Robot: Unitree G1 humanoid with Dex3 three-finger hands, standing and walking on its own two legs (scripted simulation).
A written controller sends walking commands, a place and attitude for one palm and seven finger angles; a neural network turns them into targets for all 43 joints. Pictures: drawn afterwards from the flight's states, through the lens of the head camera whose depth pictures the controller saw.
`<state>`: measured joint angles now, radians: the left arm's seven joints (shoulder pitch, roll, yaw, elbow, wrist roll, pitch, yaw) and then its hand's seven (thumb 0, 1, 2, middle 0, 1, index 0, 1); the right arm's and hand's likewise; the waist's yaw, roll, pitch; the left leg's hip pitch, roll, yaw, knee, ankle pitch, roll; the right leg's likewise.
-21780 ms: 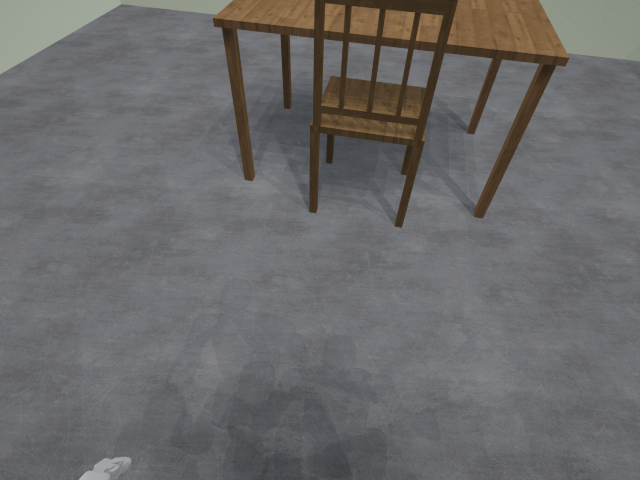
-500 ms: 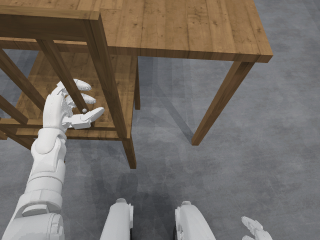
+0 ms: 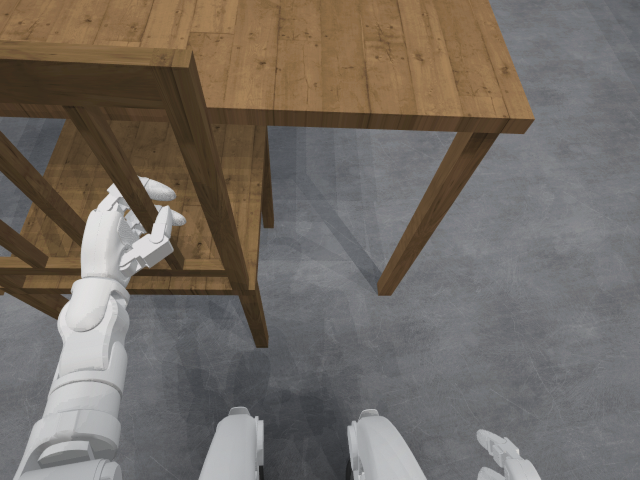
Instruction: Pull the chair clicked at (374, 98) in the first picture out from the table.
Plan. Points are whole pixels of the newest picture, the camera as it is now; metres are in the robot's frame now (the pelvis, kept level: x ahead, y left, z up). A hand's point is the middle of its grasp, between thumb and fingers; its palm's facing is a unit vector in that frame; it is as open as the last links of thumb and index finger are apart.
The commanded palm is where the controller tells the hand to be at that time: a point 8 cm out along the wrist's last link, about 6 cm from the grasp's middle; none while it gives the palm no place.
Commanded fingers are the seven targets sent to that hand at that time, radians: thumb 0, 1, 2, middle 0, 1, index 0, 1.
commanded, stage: hook a spindle and tug to test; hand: left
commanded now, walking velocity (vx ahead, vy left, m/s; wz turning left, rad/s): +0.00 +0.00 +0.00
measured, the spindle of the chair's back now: (52, 204) +0.43 +0.31 +0.05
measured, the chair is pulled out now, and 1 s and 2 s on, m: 0.00 0.11 0.20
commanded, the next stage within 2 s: step backward, pulling the chair out in 0.28 s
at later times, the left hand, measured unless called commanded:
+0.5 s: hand (154, 269) +0.36 +0.18 +0.03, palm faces +0.06 -0.99 -0.15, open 5.2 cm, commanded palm +0.33 +0.23 +0.03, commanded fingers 0.00 0.90 0.90 -0.50 -1.45 -0.50 -1.45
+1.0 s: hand (162, 320) +0.29 +0.16 +0.04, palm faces +0.08 -0.99 -0.10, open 4.9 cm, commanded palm +0.26 +0.21 +0.04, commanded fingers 0.00 0.90 0.90 -0.50 -1.45 -0.50 -1.45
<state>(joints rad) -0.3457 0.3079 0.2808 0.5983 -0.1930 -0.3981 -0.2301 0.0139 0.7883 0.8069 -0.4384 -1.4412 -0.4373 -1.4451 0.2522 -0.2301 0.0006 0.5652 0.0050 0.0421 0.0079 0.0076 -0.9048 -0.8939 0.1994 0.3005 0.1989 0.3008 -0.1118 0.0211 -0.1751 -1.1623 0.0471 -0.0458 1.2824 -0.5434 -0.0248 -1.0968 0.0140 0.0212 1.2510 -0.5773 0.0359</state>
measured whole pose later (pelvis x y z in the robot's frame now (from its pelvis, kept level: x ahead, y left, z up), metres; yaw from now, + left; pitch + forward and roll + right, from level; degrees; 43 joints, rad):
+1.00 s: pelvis -0.04 +0.01 +0.10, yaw -1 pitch +6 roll -2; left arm -0.21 0.21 0.09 0.76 -0.11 -0.24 0.08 0.03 0.78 0.82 -0.26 -1.02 -0.49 -1.44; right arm 0.26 -0.22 0.00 0.59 0.05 0.16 -0.12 0.01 -0.90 -0.89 0.20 0.30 0.20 0.30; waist -0.09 -0.01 0.03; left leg -0.54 0.06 0.01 0.69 -0.25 -0.01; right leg -0.48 0.01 0.04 0.62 -0.24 0.05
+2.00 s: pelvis -0.12 +0.02 +0.11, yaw -5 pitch +3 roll -2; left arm -0.22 0.17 0.01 0.75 -0.04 -0.21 0.11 0.03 0.74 0.81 -0.30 -1.23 -0.49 -1.44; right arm 0.22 -0.19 -0.01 0.70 -0.01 0.00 -0.07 0.01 -0.91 -0.89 0.20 0.30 0.20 0.30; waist -0.01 0.02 0.12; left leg -0.41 0.06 0.00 0.63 -0.27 -0.01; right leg -0.46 0.01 -0.04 0.82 -0.42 0.00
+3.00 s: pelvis -0.29 +0.02 +0.11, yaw -2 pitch +2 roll +0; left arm -0.25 0.13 -0.09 0.74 -0.05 -0.14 0.10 0.04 0.74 0.81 -0.31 -1.28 -0.49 -1.44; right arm 0.19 -0.22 0.00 0.67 -0.01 0.07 -0.10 0.01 -0.91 -0.89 0.20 0.30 0.20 0.30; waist -0.03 0.01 0.12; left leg -0.36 0.04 -0.01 0.54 -0.23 -0.03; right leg -0.41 -0.01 -0.04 0.71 -0.39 -0.01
